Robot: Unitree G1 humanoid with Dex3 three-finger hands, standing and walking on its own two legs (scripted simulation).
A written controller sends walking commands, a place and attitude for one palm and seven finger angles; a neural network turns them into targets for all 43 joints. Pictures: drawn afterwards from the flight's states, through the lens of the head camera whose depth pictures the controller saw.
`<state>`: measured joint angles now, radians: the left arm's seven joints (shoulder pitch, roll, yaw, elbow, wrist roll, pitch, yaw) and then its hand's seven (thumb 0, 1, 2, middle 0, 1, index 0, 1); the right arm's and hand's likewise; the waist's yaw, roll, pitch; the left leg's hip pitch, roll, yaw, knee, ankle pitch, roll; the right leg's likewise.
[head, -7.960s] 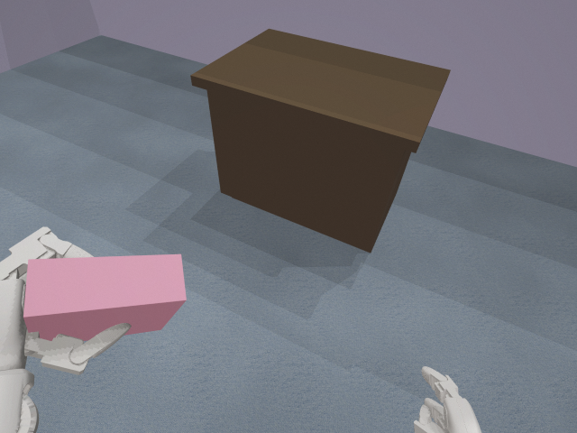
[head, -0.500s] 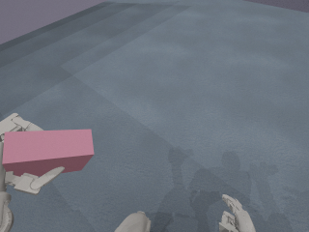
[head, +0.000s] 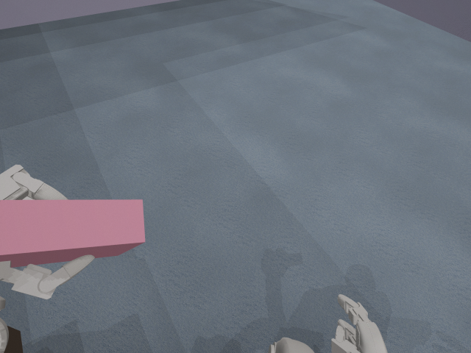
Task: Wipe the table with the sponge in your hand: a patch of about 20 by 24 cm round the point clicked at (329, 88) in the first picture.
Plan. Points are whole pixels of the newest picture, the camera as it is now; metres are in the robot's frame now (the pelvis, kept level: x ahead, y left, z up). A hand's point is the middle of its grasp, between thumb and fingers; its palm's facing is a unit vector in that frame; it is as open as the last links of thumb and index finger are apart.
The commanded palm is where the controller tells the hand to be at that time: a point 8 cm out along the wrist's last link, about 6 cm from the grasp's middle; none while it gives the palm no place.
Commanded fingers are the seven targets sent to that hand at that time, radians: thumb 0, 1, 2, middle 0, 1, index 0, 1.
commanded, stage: turn to face it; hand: left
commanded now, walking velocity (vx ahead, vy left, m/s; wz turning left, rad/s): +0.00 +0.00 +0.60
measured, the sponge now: (93, 232) +0.23 +0.20 +0.15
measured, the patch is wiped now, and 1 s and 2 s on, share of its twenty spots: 0.00 0.00 0.00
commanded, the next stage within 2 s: none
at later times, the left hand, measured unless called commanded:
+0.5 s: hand out of the picture +0.04 +0.25 +0.18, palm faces +0.60 -0.68 -0.43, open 9.7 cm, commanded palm -0.03 +0.28 +0.18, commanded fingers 0.00 0.10 1.30 -1.20 -1.60 -1.20 -1.60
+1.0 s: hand out of the picture -0.14 +0.22 +0.16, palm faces +0.75 -0.44 -0.49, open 9.7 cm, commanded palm -0.20 +0.22 +0.18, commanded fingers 0.00 0.10 1.30 -1.20 -1.60 -1.20 -1.60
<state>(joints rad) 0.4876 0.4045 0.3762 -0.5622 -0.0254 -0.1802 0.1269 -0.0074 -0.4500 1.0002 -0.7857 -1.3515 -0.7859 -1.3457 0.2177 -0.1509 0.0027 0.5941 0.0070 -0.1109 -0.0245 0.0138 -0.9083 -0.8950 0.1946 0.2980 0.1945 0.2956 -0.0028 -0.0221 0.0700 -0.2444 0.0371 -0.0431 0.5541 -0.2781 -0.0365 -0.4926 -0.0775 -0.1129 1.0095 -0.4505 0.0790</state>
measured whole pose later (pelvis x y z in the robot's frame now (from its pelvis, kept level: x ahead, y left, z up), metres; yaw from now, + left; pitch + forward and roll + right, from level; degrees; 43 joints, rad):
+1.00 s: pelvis -0.17 -0.10 +0.00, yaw +35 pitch -2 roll +2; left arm 0.48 0.36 0.34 -0.49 -0.05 -0.13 0.12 -0.01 -0.45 1.00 -0.78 -1.35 -0.79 -1.35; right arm 0.17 -0.19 0.02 0.65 0.01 -0.08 -0.02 0.02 -0.90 -0.89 0.20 0.30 0.20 0.30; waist 0.02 0.04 0.12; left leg -0.54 -0.03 -0.04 1.14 -0.41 -0.07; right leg -0.24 -0.06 -0.16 0.55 -0.29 -0.05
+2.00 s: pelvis -0.26 -0.24 +0.00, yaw +70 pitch +0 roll +3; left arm 0.51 0.40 0.38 -0.62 -0.05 -0.17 0.17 -0.01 -0.45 1.00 -0.79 -1.35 -0.79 -1.34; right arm 0.18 -0.28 -0.06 0.55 -0.01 -0.06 -0.07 0.02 -0.91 -0.90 0.19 0.30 0.19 0.30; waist -0.01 -0.05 0.08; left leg -0.23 0.03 0.09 0.59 -0.37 -0.04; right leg -0.32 -0.15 -0.28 0.61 -0.28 -0.05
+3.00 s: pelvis -0.24 -0.44 +0.01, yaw +93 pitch -1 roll -1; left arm 0.46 0.37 0.35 -0.47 -0.02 -0.18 0.15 -0.01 -0.45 1.00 -0.79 -1.35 -0.79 -1.34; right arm 0.24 -0.12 0.05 0.63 0.00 -0.11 -0.02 0.01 -0.90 -0.89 0.20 0.30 0.20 0.30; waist 0.05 0.02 0.02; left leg -0.25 0.06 0.00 0.50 -0.24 -0.02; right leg -0.25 0.00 -0.11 0.65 -0.45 0.03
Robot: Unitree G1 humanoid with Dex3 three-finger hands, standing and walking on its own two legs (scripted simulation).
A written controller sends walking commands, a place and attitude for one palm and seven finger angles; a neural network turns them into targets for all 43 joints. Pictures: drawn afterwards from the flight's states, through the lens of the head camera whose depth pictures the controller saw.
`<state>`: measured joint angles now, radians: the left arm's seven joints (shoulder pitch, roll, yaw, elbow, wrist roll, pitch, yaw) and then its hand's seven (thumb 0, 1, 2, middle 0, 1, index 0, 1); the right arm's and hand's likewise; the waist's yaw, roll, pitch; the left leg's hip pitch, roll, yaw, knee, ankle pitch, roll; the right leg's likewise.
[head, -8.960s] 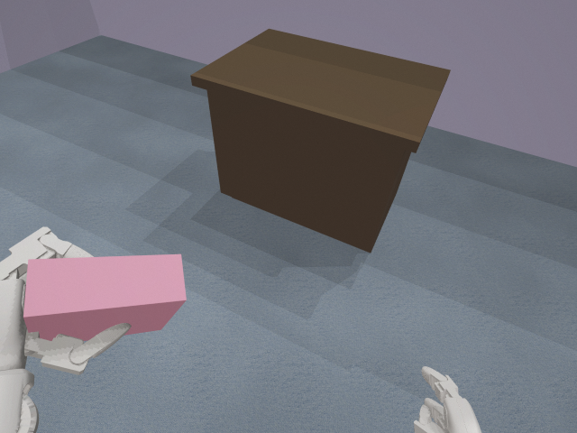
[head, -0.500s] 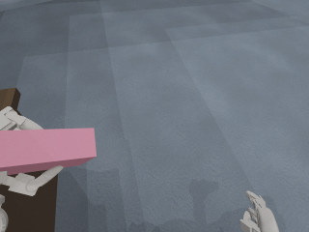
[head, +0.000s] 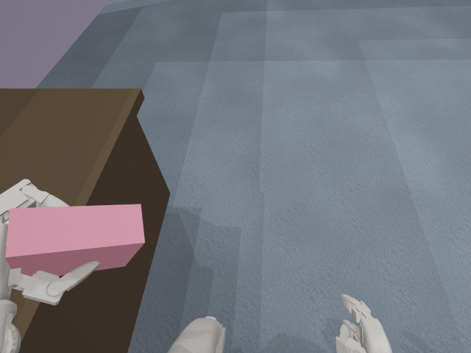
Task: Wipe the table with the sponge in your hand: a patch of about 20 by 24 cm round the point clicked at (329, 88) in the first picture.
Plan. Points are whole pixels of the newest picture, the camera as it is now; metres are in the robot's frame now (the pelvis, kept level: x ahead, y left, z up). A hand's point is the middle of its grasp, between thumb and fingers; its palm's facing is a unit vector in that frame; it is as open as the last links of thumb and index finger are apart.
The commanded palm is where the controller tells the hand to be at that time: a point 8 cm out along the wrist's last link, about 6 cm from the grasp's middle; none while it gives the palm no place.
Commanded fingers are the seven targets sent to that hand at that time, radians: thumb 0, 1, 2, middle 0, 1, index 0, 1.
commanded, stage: turn to face it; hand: left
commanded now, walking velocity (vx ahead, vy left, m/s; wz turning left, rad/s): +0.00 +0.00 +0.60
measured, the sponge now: (98, 241) +0.23 +0.20 +0.13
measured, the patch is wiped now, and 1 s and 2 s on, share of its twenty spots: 0.00 0.00 0.00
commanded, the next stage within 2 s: take the last steps up to it in 1.64 s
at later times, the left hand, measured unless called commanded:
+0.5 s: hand out of the picture +0.05 +0.29 +0.18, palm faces +0.58 -0.67 -0.47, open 9.7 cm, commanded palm -0.01 +0.32 +0.18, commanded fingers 0.00 0.10 1.30 -1.20 -1.60 -1.20 -1.60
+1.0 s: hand out of the picture -0.10 +0.25 +0.18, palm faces +0.77 -0.46 -0.44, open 9.6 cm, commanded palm -0.18 +0.26 +0.18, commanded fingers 0.00 0.10 1.30 -1.20 -1.60 -1.20 -1.60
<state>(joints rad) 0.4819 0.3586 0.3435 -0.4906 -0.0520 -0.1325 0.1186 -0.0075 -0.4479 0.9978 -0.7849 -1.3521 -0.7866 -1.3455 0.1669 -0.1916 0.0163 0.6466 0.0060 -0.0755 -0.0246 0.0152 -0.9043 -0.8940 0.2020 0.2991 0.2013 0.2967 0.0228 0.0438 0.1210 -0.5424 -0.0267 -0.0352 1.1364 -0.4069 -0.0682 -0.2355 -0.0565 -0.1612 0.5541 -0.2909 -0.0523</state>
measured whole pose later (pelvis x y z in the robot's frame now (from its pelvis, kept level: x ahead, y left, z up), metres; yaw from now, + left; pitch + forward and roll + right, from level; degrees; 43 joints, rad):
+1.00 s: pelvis -0.15 -0.07 +0.00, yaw +35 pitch +0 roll +3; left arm 0.51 0.40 0.38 -0.62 -0.05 -0.17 0.17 -0.01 -0.45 1.00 -0.79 -1.35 -0.79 -1.34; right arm 0.18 -0.28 -0.06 0.55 -0.01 -0.06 -0.07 0.02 -0.91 -0.90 0.19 0.30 0.19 0.30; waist -0.01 -0.05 0.08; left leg -0.23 0.03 0.09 0.59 -0.37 -0.04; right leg -0.32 -0.15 -0.28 0.61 -0.28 -0.05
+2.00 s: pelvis -0.26 -0.24 +0.00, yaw +58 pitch -1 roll -1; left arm 0.46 0.37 0.35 -0.47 -0.02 -0.18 0.15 -0.01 -0.45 1.00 -0.79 -1.35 -0.79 -1.34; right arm 0.24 -0.12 0.05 0.63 0.00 -0.11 -0.02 0.01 -0.90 -0.89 0.20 0.30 0.20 0.30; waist 0.05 0.02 0.02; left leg -0.25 0.06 0.00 0.50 -0.24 -0.02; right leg -0.25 0.00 -0.11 0.65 -0.45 0.03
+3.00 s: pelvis -0.05 -0.25 +0.00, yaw +56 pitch +0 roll +1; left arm 0.51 0.38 0.36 -0.60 -0.03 -0.16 0.15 -0.01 -0.45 1.00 -0.79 -1.35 -0.80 -1.34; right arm 0.14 -0.24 -0.02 0.60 0.01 -0.01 -0.04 0.02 -0.91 -0.89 0.20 0.30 0.20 0.30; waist 0.00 -0.02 0.14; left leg -0.49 0.10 0.16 0.91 -0.44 -0.04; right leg -0.23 -0.05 -0.18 0.55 -0.32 -0.05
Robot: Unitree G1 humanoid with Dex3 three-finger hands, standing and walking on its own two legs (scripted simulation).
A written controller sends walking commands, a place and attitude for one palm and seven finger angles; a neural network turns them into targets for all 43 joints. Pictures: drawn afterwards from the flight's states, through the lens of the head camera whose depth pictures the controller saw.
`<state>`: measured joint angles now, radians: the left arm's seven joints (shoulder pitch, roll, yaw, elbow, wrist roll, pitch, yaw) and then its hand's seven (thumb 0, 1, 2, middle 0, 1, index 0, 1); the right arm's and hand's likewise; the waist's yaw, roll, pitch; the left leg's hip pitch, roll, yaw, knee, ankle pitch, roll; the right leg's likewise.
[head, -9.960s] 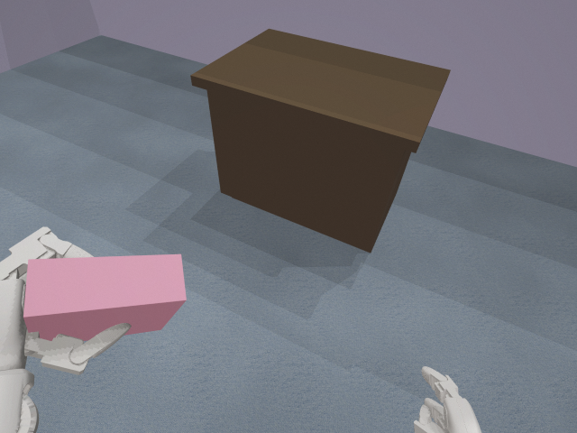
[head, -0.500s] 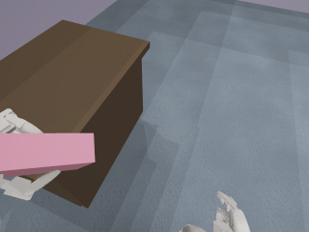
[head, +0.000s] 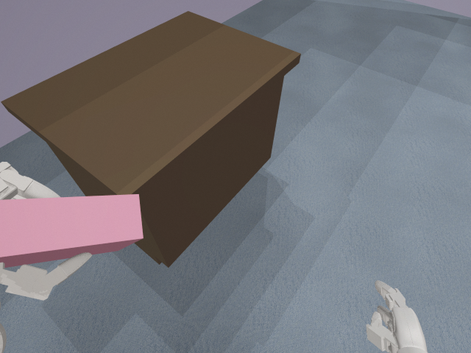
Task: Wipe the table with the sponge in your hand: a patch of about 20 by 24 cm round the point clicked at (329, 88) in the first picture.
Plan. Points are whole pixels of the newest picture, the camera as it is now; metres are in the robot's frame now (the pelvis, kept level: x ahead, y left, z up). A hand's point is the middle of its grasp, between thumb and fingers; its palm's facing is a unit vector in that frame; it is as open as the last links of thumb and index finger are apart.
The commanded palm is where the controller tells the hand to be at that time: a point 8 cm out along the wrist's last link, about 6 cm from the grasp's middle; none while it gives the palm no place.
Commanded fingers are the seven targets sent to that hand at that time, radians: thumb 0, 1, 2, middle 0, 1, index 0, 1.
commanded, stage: turn to face it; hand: left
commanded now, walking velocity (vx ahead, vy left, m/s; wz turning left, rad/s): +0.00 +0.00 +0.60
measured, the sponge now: (90, 229) +0.24 +0.19 +0.16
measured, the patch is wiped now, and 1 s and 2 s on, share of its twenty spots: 0.00 0.00 0.00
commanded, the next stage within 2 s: take the last steps up to it in 0.64 s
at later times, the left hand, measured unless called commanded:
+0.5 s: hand out of the picture +0.03 +0.24 +0.16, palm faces +0.60 -0.65 -0.47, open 9.6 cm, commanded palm -0.03 +0.26 +0.18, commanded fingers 0.00 0.10 1.30 -1.20 -1.60 -1.20 -1.60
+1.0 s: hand out of the picture -0.10 +0.23 +0.18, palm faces +0.72 -0.55 -0.42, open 9.6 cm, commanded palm -0.15 +0.24 +0.18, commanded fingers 0.00 0.10 1.30 -1.20 -1.60 -1.20 -1.60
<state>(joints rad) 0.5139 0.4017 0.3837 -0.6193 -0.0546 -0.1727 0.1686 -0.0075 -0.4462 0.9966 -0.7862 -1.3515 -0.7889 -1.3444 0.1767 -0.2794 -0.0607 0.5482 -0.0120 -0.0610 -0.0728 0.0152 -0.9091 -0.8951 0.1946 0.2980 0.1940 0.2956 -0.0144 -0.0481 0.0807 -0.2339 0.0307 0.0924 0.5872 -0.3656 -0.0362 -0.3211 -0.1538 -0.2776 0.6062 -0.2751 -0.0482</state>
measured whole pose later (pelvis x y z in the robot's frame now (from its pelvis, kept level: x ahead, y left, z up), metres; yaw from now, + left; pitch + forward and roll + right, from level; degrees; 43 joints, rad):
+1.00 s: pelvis -0.19 -0.08 +0.01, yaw +23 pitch -1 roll -1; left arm 0.46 0.37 0.35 -0.47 -0.02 -0.18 0.15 -0.01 -0.45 1.00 -0.79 -1.35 -0.79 -1.34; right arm 0.24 -0.12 0.05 0.63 0.00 -0.11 -0.02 0.01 -0.90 -0.89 0.20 0.30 0.20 0.30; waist 0.05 0.02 0.02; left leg -0.25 0.06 0.00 0.50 -0.24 -0.02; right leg -0.25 0.00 -0.11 0.65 -0.45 0.03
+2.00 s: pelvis -0.02 -0.21 +0.00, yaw +21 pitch +0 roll +1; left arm 0.51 0.38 0.36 -0.60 -0.03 -0.16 0.15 -0.01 -0.45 1.00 -0.79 -1.35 -0.80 -1.34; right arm 0.14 -0.24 -0.02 0.60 0.01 -0.01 -0.04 0.02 -0.91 -0.89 0.20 0.30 0.20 0.30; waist 0.00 -0.02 0.14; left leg -0.49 0.10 0.16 0.91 -0.44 -0.04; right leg -0.23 -0.05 -0.18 0.55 -0.32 -0.05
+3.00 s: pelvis +0.24 -0.34 +0.01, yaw +20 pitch +0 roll -2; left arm 0.49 0.41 0.39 -0.62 -0.03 -0.19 0.13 -0.01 -0.45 1.00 -0.80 -1.35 -0.80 -1.34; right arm 0.19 -0.14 0.02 0.53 0.00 -0.08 -0.02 0.01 -0.91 -0.89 0.20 0.30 0.20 0.30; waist 0.02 0.01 0.10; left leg -0.25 0.19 0.18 0.50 -0.23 -0.05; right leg -0.45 -0.11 -0.11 0.82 -0.34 0.03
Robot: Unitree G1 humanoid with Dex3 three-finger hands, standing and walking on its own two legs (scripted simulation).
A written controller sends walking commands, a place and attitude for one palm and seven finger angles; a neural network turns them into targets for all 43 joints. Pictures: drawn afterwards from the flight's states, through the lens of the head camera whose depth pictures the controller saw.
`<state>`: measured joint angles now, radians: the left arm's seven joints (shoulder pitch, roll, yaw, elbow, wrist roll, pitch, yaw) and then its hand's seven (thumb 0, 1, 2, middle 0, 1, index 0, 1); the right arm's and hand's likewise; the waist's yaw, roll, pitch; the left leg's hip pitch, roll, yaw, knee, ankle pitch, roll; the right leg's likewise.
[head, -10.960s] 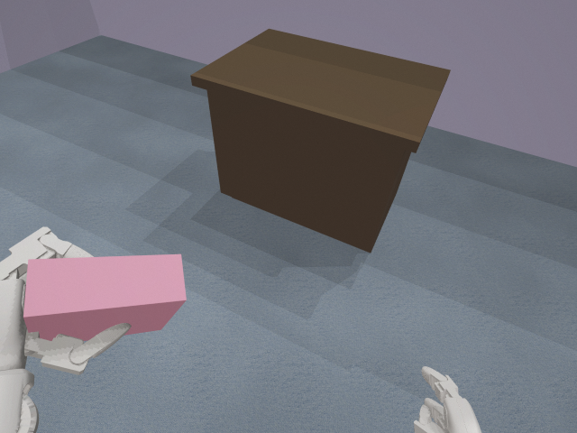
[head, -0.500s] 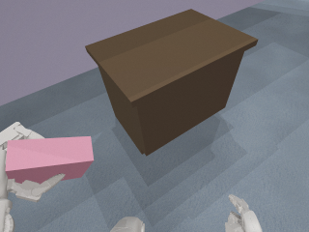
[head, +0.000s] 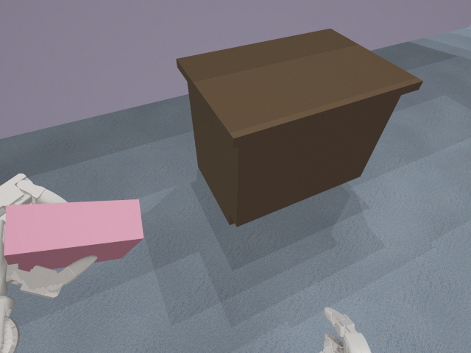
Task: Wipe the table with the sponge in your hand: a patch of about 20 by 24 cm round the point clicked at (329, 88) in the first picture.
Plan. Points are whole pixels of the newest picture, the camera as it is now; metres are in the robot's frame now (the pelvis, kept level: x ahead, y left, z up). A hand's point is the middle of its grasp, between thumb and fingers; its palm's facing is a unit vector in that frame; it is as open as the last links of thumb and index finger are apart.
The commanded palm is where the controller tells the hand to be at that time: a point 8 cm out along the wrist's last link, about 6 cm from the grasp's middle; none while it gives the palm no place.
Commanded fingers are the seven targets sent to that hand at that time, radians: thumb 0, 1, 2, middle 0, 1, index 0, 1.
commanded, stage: take the last steps up to it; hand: left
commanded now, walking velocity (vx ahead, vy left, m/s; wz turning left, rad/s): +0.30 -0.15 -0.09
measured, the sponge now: (95, 235) +0.22 +0.22 +0.15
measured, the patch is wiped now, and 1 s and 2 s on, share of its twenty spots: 0.00 0.00 0.00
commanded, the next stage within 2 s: none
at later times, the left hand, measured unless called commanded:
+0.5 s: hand (123, 215) +0.25 +0.19 +0.15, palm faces +0.37 -0.83 -0.41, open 9.6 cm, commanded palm +0.20 +0.22 +0.18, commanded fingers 0.00 0.10 1.30 -1.20 -1.60 -1.20 -1.60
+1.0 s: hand (237, 175) +0.34 +0.04 +0.16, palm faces +0.30 -0.83 -0.47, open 9.6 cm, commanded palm +0.27 +0.09 +0.18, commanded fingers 0.00 0.10 1.30 -1.20 -1.60 -1.20 -1.60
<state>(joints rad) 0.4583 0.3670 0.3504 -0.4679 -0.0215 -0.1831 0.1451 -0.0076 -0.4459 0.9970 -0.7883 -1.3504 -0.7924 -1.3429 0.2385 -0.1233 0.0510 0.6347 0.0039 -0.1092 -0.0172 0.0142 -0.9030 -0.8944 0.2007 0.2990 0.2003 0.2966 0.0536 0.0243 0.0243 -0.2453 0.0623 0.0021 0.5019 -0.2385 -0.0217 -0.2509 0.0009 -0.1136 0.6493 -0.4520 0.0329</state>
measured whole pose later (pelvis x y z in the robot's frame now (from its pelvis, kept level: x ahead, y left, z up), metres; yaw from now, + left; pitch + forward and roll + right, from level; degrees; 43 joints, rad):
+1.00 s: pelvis +0.10 -0.18 +0.00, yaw -2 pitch +0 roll +1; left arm 0.51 0.38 0.36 -0.60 -0.03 -0.16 0.15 -0.01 -0.45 1.00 -0.79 -1.35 -0.80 -1.34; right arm 0.14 -0.24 -0.02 0.60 0.01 -0.01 -0.04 0.02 -0.91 -0.89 0.20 0.30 0.20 0.30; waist 0.00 -0.02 0.14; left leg -0.49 0.10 0.16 0.91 -0.44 -0.04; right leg -0.23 -0.05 -0.18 0.55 -0.32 -0.05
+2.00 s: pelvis +0.30 -0.41 +0.00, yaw -3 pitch +0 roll -2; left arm 0.49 0.41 0.39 -0.62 -0.03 -0.19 0.13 -0.01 -0.45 1.00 -0.80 -1.35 -0.80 -1.34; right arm 0.19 -0.14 0.02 0.53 0.00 -0.08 -0.02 0.01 -0.91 -0.89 0.20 0.30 0.20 0.30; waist 0.02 0.01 0.10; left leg -0.25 0.19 0.18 0.50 -0.23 -0.05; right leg -0.45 -0.11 -0.11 0.82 -0.34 0.03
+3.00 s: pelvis +0.48 -0.61 +0.00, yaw +4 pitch -1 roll +2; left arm 0.48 0.37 0.36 -0.51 -0.02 -0.20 0.15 -0.01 -0.45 1.00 -0.80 -1.35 -0.81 -1.34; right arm 0.17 -0.24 -0.03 0.61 0.00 -0.05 -0.04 0.02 -0.91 -0.89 0.20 0.30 0.20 0.30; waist 0.00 -0.02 0.11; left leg -0.44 0.06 0.15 0.80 -0.36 -0.02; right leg -0.18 -0.08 -0.19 0.48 -0.28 -0.04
